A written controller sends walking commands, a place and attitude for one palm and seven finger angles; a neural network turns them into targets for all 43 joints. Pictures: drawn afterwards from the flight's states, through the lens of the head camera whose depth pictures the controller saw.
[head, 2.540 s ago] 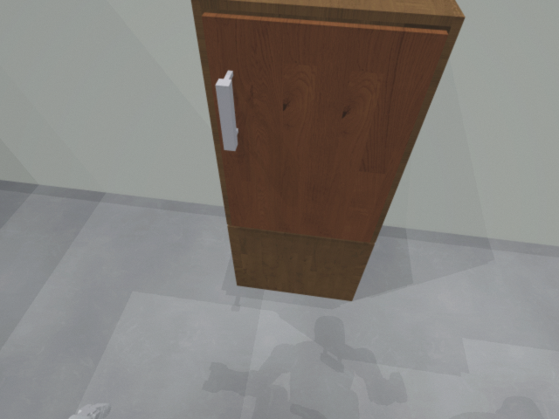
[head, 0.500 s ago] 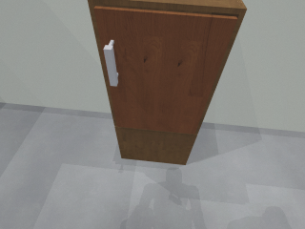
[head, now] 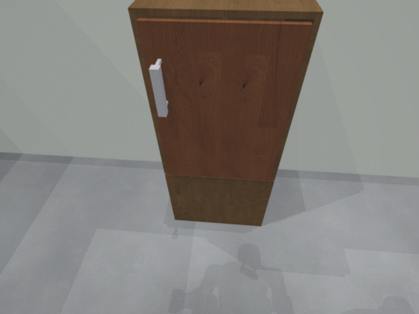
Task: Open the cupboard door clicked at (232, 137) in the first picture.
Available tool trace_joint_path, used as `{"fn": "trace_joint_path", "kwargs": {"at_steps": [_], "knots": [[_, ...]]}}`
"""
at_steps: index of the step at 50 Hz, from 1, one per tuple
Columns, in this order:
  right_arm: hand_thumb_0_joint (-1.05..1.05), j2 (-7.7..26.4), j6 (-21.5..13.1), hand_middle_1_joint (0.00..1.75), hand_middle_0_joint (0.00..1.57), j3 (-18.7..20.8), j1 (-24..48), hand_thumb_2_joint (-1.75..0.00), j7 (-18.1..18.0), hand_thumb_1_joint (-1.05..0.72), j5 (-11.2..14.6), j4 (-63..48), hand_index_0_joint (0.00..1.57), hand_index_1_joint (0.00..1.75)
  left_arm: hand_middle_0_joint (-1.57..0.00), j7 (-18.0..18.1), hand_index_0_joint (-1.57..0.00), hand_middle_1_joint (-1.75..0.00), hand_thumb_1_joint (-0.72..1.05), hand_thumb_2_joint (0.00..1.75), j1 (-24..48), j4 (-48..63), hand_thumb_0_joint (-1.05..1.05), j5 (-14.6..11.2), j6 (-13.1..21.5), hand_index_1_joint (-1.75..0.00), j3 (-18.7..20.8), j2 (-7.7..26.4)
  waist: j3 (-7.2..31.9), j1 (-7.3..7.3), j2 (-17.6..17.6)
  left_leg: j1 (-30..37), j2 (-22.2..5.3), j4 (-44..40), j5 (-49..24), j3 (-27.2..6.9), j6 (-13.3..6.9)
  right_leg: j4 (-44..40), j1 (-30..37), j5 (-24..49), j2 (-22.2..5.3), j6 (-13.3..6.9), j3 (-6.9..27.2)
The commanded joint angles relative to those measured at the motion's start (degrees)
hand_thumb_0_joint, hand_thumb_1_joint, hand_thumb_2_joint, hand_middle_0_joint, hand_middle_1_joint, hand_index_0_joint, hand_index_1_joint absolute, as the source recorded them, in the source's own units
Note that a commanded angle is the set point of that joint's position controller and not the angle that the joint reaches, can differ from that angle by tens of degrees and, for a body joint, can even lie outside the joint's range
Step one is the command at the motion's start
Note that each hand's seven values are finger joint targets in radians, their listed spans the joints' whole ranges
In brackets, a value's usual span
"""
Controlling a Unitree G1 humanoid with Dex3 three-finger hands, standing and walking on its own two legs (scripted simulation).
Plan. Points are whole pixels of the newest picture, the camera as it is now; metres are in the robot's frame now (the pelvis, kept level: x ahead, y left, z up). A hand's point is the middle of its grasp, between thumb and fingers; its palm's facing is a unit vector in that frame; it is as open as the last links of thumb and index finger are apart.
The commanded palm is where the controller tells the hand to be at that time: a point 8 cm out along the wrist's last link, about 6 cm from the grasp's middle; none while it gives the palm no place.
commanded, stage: come to a stop and stand still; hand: left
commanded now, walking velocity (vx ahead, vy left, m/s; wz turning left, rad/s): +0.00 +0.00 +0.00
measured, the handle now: (161, 88) +0.67 +0.17 +0.09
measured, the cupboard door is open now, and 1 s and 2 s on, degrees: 0 0 0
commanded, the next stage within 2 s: look again from close up in 0.24 s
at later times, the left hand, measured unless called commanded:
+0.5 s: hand out of the picture +0.01 +0.18 -0.17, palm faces +0.00 -0.97 -0.23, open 7.4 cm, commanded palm none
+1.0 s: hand out of the picture +0.07 +0.18 -0.16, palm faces +0.01 -0.97 -0.25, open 7.4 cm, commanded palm none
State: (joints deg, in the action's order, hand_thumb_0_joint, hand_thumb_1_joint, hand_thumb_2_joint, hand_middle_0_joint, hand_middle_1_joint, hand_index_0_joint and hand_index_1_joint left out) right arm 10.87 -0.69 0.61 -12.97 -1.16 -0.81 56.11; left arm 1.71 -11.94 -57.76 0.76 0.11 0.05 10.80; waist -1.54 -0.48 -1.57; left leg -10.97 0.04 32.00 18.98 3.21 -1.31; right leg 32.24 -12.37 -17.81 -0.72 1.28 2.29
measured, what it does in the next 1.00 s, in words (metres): stands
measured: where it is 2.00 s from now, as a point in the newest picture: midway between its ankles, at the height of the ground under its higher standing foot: outside the picture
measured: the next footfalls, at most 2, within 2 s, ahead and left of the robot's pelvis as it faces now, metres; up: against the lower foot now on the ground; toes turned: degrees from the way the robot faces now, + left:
right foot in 1.46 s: +0.23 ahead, -0.12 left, +0.00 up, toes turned +1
left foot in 1.86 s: +0.16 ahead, +0.10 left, +0.00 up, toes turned +4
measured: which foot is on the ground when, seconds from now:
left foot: down 0.00-1.00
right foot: down 0.00-1.00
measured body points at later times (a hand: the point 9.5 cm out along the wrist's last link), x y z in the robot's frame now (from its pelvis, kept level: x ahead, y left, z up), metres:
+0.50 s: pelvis +0.00 -0.02 +0.00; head +0.02 -0.02 +0.45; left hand +0.01 +0.23 -0.15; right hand +0.01 -0.27 -0.15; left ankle -0.02 +0.10 -0.73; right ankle +0.00 -0.14 -0.73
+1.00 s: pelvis +0.02 -0.03 +0.00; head +0.04 -0.03 +0.45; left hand +0.07 +0.23 -0.14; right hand +0.07 -0.27 -0.15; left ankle -0.02 +0.10 -0.73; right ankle +0.00 -0.14 -0.73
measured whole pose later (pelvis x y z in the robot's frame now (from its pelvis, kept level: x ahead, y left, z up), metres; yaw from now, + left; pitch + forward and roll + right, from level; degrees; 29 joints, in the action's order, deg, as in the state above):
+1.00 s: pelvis +0.02 -0.03 +0.00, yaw +0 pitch +0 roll +0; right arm 12.8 -1.4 -0.1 -11.4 -0.9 -0.9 62.1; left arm 0.6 -11.2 -61.1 0.9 0.9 0.5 13.3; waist -1.4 0.1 0.1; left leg -9.9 -1.5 27.6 17.8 2.2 1.0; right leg 29.4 -11.8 -17.8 0.8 -0.9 1.2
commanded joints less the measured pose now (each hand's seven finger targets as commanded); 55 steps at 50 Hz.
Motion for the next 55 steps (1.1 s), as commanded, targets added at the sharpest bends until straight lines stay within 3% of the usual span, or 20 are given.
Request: {"fn": "trace_joint_path", "kwargs": {"at_steps": [1,4,9,16,26,35,45,47,50,53,55], "knots": [[0.00,7.8,-0.5,0.30,0.20,1.3,-1.2,-0.90,-0.1,-0.90,-0.3,-2.5,0.20,0.30,-0.20,-0.1,-0.20,-0.30,0.90,0.90,-1.7,3.0,0.00,0.3,0.3,-0.30,1.1,8.4,-5.8,0.23,2.3,-6.1,-4.9,-11.8,4.9,-7.4,-1.4,-8.3,-5.1,-4.6,-2.8,-3.5,4.1],[0.00,8.1,-0.5,0.30,0.20,1.4,-1.9,-0.90,0.2,-0.90,-0.5,-2.1,0.20,0.30,-0.20,-0.2,-0.20,-0.30,0.90,0.90,-3.0,3.0,0.00,0.4,0.5,-0.30,1.1,8.8,-4.4,0.22,2.7,-5.7,-4.4,-11.8,7.1,-7.3,-1.5,-9.4,-6.3,-8.6,-3.1,-3.7,5.0],[0.00,8.2,-0.9,0.30,0.20,1.2,-2.9,-0.90,0.1,-0.90,-0.3,-0.9,0.20,0.30,-0.20,-0.4,-0.20,-0.30,0.90,0.90,-3.8,2.2,0.00,0.3,1.0,-0.30,1.2,9.0,-2.2,0.12,3.2,-4.2,-4.5,-10.9,3.5,-6.9,-1.5,-9.8,-5.8,-6.3,-3.6,-4.0,5.8],[0.00,8.5,-1.8,0.30,0.20,0.8,-3.7,-0.90,-0.3,-0.90,0.1,1.8,0.20,0.30,-0.20,-0.3,-0.20,-0.30,0.90,0.90,-4.9,-0.4,0.00,0.0,1.6,-0.30,1.1,9.2,1.0,0.47,2.6,-1.5,-5.5,-9.6,-7.4,-6.2,-1.4,-7.5,-1.8,6.7,-4.3,-3.9,4.7],[0.00,8.7,-1.9,0.30,0.20,0.7,-2.8,-0.90,-0.7,-0.90,0.1,4.1,0.20,0.30,-0.20,-0.2,-0.20,-0.30,0.90,0.90,-3.9,-2.3,0.00,0.0,1.7,-0.30,1.3,9.8,1.4,0.64,1.5,0.3,-5.8,-8.7,-12.4,-5.4,-0.8,-6.8,0.2,13.5,-4.8,-4.1,4.6],[0.00,9.2,-1.7,0.30,0.20,0.7,-0.8,-0.90,-0.6,-0.90,-0.1,4.1,0.20,0.30,-0.20,-0.3,-0.20,-0.30,0.90,0.90,-1.3,-1.6,0.00,0.0,1.6,-0.30,1.5,10.7,0.4,0.62,1.5,0.4,-6.0,-9.2,-13.0,-5.3,-0.4,-7.6,0.0,14.2,-4.8,-4.1,4.6],[0.00,10.1,-1.7,0.30,0.20,0.9,0.7,-0.90,-0.6,-0.90,-0.1,4.1,0.20,0.30,-0.20,-0.4,-0.20,-0.30,0.90,0.90,0.1,-0.8,0.00,0.0,1.8,-0.30,1.8,11.7,2.2,0.62,2.2,2.1,-6.2,-9.2,-15.8,-5.2,-0.3,-7.7,1.5,17.8,-4.9,-4.1,4.5],[0.00,7.2,-1.2,0.30,0.20,0.2,-1.1,-0.90,-0.2,-0.90,-0.3,4.7,0.20,0.30,-0.20,-0.5,-0.20,-0.30,0.90,0.90,-2.4,-1.5,0.00,0.2,1.2,-0.30,1.4,8.9,2.6,0.96,2.8,1.1,-5.5,-8.0,-8.4,-3.9,-0.1,-7.6,2.1,9.1,-5.0,-4.2,4.6],[0.00,6.5,-0.8,0.30,0.20,0.0,-1.9,-0.90,0.2,-0.90,-0.6,4.2,0.20,0.30,-0.20,-0.9,-0.20,-0.30,0.90,0.90,-4.1,-1.6,0.00,0.5,0.7,-0.30,1.8,9.3,-1.7,1.48,5.5,-4.2,-3.3,-5.0,1.4,-2.5,-0.3,-10.2,0.8,-4.7,-5.8,-5.8,7.7],[0.00,5.5,-0.9,0.30,0.20,0.0,-2.5,-0.90,0.3,-0.90,-0.6,3.4,0.20,0.30,-0.20,-1.0,-0.20,-0.30,0.90,0.90,-7.1,-1.7,0.00,0.5,0.9,-0.30,2.7,10.6,-3.6,2.08,9.4,-8.8,-1.1,1.7,3.4,0.1,0.2,-12.7,2.7,-5.4,-9.0,-8.6,12.1],[0.00,4.9,-1.4,0.30,0.20,0.0,-3.8,-0.90,0.2,-0.90,-0.5,3.4,0.20,0.30,-0.20,-0.8,-0.20,-0.30,0.90,0.90,-8.3,-1.8,0.00,0.4,1.2,-0.30,3.3,10.9,-3.9,1.64,10.3,-8.7,-1.3,2.4,3.0,1.2,0.3,-11.6,3.1,2.4,-11.1,-10.4,12.9]]}}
